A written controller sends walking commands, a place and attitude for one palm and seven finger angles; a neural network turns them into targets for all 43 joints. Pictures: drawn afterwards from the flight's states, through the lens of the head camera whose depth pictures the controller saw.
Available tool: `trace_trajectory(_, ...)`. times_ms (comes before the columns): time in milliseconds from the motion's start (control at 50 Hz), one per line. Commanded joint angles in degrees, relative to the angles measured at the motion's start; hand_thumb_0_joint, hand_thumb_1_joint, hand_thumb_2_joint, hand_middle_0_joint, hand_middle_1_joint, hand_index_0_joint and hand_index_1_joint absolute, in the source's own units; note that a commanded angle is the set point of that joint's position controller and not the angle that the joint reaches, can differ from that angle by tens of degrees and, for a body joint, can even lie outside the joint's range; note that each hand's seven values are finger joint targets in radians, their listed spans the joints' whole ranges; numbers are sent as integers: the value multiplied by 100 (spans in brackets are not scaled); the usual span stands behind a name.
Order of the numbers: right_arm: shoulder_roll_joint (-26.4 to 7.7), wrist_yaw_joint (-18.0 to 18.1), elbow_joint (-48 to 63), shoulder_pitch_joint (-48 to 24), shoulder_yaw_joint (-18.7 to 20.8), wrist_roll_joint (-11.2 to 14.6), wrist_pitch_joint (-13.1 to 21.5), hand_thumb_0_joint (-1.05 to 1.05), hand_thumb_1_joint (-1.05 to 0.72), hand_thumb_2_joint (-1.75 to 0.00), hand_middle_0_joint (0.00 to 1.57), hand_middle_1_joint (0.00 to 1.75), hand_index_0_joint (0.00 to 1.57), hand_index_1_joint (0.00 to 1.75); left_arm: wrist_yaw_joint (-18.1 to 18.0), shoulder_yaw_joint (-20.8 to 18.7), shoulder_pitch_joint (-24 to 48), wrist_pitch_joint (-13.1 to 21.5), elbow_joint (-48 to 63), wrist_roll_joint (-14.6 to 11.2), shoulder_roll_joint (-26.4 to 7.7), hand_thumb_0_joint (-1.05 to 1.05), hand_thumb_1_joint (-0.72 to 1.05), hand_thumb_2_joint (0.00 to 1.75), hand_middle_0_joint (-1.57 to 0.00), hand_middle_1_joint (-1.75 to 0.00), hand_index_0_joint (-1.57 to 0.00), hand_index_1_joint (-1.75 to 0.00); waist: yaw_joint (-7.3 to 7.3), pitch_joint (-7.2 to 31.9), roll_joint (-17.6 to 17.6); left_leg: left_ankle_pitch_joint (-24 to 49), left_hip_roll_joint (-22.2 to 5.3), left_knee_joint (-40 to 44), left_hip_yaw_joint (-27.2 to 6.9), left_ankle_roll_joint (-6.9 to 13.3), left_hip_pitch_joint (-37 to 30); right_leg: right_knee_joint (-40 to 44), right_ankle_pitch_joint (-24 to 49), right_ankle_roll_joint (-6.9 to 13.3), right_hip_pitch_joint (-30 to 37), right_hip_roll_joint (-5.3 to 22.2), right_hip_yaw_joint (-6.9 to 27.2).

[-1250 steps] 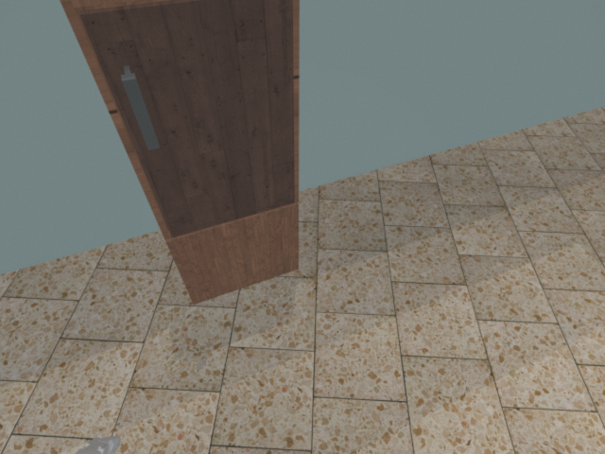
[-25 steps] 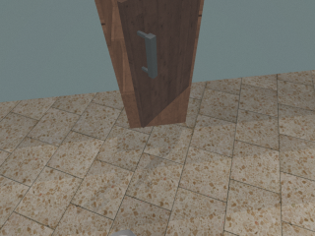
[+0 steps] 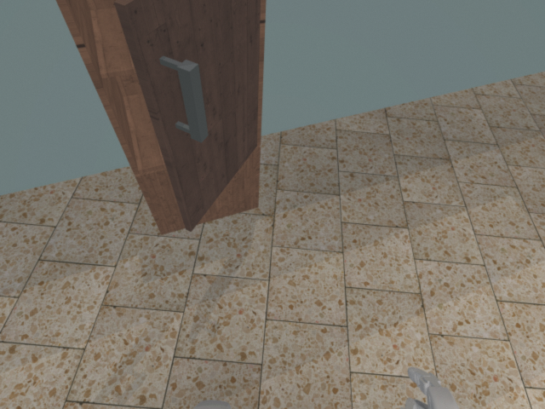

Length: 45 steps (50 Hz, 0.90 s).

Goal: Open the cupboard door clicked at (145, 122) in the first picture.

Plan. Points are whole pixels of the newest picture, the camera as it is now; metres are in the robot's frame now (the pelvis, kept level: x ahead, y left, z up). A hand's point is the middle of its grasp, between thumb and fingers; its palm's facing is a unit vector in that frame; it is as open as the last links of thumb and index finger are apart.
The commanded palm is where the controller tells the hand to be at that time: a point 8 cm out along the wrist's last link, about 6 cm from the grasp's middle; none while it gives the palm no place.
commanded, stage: walk to a spot facing it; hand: left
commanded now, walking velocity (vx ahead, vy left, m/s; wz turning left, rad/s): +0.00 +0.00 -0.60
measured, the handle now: (184, 100) +0.58 +0.22 +0.08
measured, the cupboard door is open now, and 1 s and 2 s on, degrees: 42 42 42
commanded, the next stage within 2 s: none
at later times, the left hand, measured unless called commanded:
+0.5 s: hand (184, 382) +0.16 +0.16 -0.15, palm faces -0.35 -0.90 -0.27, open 7.4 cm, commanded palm none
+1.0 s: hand (243, 343) +0.23 +0.07 -0.15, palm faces -0.64 -0.74 -0.22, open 7.4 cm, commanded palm none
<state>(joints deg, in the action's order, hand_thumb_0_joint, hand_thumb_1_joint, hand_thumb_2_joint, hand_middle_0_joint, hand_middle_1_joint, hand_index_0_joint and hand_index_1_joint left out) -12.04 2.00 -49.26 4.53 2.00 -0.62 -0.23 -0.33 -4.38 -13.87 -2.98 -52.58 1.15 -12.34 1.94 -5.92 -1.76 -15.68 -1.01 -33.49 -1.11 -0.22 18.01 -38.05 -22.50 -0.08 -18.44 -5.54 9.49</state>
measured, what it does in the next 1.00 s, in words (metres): steps on the spot, turning right: right foot, then left foot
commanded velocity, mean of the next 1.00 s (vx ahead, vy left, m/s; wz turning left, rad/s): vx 0.10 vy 0.00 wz -0.60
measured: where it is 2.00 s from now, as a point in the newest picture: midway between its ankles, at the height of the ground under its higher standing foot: (365, 376)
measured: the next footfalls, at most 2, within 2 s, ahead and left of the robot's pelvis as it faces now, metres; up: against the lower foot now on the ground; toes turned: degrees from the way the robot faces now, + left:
right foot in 0.34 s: +0.00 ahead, -0.14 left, +0.00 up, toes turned -18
left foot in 0.64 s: +0.11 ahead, +0.10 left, +0.00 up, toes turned -23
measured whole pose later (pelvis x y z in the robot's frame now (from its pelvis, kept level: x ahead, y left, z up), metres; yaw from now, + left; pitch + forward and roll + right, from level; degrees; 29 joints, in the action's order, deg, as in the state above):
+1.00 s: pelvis +0.02 -0.02 +0.00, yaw -40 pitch +1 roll -1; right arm -12.8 0.1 -53.0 19.0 1.9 -1.7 0.2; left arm 3.1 -3.9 -8.6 -1.4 -51.6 2.0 -12.5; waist -1.7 -4.0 1.7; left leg -22.3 -9.7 -36.0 13.1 -2.3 13.0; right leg -31.4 -18.2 1.4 -15.9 1.4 -5.8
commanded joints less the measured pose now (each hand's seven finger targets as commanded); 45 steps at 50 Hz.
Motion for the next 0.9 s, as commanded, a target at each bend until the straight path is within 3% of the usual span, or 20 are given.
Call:
trace_trajectory(0, -1187, 111, 301, 888, 248, -146, 37, 0, -90, -90, 20, 30, 20, 30, 78, -193, 379, 127, 629, 61, -704, 0, 90, 90, -20, -30, -20, -30, -331, 641, 1221, 2377, -2329, 1470, -1908, 1248, -1090, -2856, -1173, -274, -1464, 479, -460)
trace_trajectory(80, -1002, 107, 452, 560, 186, -108, 30, 0, -90, -90, 20, 30, 20, 30, 226, -131, 359, 38, 619, -10, -557, 0, 90, 90, -20, -30, -20, -30, -138, 717, 1254, 2840, -1590, 1208, -203, 836, -1172, -2442, -503, -371, -1164, 709, -940)
trace_trajectory(200, -1178, 28, 212, 1025, 295, -119, -3, 0, -90, -90, 20, 30, 20, 30, 252, -34, 686, 73, 680, -9, -427, 0, 90, 90, -20, -30, -20, -30, -361, 692, 1397, 2563, -1768, 1076, 222, 761, -1038, -650, -345, -197, -348, 612, -1393)
trace_trajectory(260, -1245, -10, 168, 1018, 337, -86, -19, 0, -90, -90, 20, 30, 20, 30, 218, -50, 387, 150, 569, -7, -520, 0, 90, 90, -20, -30, -20, -30, -184, 880, 1226, 2695, -1695, 439, 507, 444, -1011, 628, 539, -53, 444, 519, -1522)
trace_trajectory(280, -1223, -45, 208, 960, 347, -45, -28, 0, -90, -90, 20, 30, 20, 30, 188, -89, 44, 189, 485, 2, -709, 0, 90, 90, -20, -30, -20, -30, 1, 1009, 863, 2310, -1546, -101, 672, 207, -645, 1316, 1300, 40, 1179, 635, -1366)
trace_trajectory(300, -883, -77, 302, 961, 287, 17, -43, 0, -90, -90, 20, 30, 20, 30, 106, -192, -260, 255, 375, 51, -1247, 0, 90, 90, -20, -30, -20, -30, 139, 1222, -620, 769, -1010, -1236, 1142, -152, 495, 1726, 2855, 433, 2233, 1789, -1)
trace_trajectory(320, -657, -88, 544, 504, 190, 18, -78, 0, -90, -90, 20, 30, 20, 30, 29, -277, -551, 258, 273, 24, -1730, 0, 90, 90, -20, -30, -20, -30, 373, 1023, -1630, -2246, -312, -2419, 964, -385, 1591, 1688, 4796, 1143, 2250, 2887, 1290)
trace_trajectory(340, -737, -35, 531, 415, 209, 20, -142, 0, -90, -90, 20, 30, 20, 30, -47, -281, -592, 231, 254, 19, -1680, 0, 90, 90, -20, -30, -20, -30, 414, 1045, -1415, -2125, -414, -3003, 223, -308, 1718, 1570, 4182, 1364, 2018, 2741, 1162)
trace_trajectory(360, -742, -18, 458, 406, 231, 27, -154, 0, -90, -90, 20, 30, 20, 30, -93, -273, -248, 197, 322, 32, -1499, 0, 90, 90, -20, -30, -20, -30, 233, 992, -1635, -1809, -452, -3232, 91, -320, 1857, 1543, 3662, 1342, 1918, 2393, 1144)
trace_trajectory(400, -713, -59, 289, 553, 230, 13, -169, 0, -90, -90, 20, 30, 20, 30, -114, -213, 361, 146, 534, 38, -1281, 0, 90, 90, -20, -30, -20, -30, -63, 820, -970, -1258, -453, -3068, 174, -392, 1434, 1504, 3104, 1128, 1360, 2040, 572)
trace_trajectory(440, -587, -81, 213, 603, 217, 4, -189, 0, -90, -90, 20, 30, 20, 30, -90, -198, 471, 154, 588, 54, -1301, 0, 90, 90, -20, -30, -20, -30, -127, 633, -613, -1148, -290, -2477, 300, -418, 960, 1586, 2790, 1091, 776, 1895, 619)
trace_trajectory(560, -600, -21, 74, 1264, 205, 29, -51, 0, -90, -90, 20, 30, 20, 30, -8, -212, 744, 91, 628, 15, -1253, 0, 90, 90, -20, -30, -20, -30, -436, 667, -847, -344, 47, -80, 414, -308, -403, 1294, 2005, 761, 89, 1474, 902)
trace_trajectory(580, -736, 6, 11, 1490, 229, 26, -3, 0, -90, -90, 20, 30, 20, 30, 6, -168, 797, 65, 664, -22, -1088, 0, 90, 90, -20, -30, -20, -30, -541, 755, -359, -59, -166, 730, 190, -224, -1045, 921, 1581, 491, -376, 1232, 721)
trace_trajectory(600, -1246, 38, 16, 1620, 298, -66, 76, 0, -90, -90, 20, 30, 20, 30, 50, -96, 644, 29, 783, -80, -702, 0, 90, 90, -20, -30, -20, -30, -538, 811, 1130, -42, -1425, 1529, -1296, 249, -1550, -53, 325, 125, -1259, 454, 88)
trace_trajectory(620, -1591, 71, 115, 1740, 352, -127, 73, 0, -90, -90, 20, 30, 20, 30, 93, -63, 706, 45, 908, -56, -573, 0, 90, 90, -20, -30, -20, -30, -554, 764, 1932, 418, -2634, 1964, -2416, 910, -1281, -1506, -1390, -135, -1538, 172, -763)
trace_trajectory(640, -1549, 65, 184, 1558, 317, -158, 82, 0, -90, -90, 20, 30, 20, 30, 140, -104, 797, 47, 881, 10, -732, 0, 90, 90, -20, -30, -20, -30, -543, 679, 1326, 58, -2690, 2034, -2364, 1149, -673, -2405, -1220, -125, -1332, 481, -489)
trace_trajectory(680, -1213, 59, 376, 878, 226, -143, 88, 0, -90, -90, 20, 30, 20, 30, 225, -159, 652, 51, 703, 30, -686, 0, 90, 90, -20, -30, -20, -30, -191, 545, 1432, 247, -2065, 1837, -1248, 891, -569, -2822, -597, -226, -1380, 735, -693)
trace_trajectory(720, -1055, 49, 313, 1005, 195, -147, 100, 0, -90, -90, 20, 30, 20, 30, 297, -100, 794, 43, 678, 22, -494, 0, 90, 90, -20, -30, -20, -30, -257, 489, 1215, 501, -1704, 1785, -464, 671, -868, -2311, -272, -268, -1366, 801, -948)
trace_trajectory(800, -1103, 10, 57, 1590, 276, -148, 138, 0, -90, -90, 20, 30, 20, 30, 363, -16, 1119, 117, 728, 26, -325, 0, 90, 90, -20, -30, -20, -30, -551, 582, 1185, 32, -1789, 1806, -3, 668, -1231, -976, -275, -160, -1030, 798, -1304)
trace_trajectory(880, -1203, -66, -35, 1639, 322, -159, 140, 0, -90, -90, 20, 30, 20, 30, 390, -15, 1068, 211, 729, 55, -291, 0, 90, 90, -20, -30, -20, -30, -540, 488, 1268, -520, -1934, 1665, 301, 606, -1159, 74, -354, -16, -505, 657, -1634)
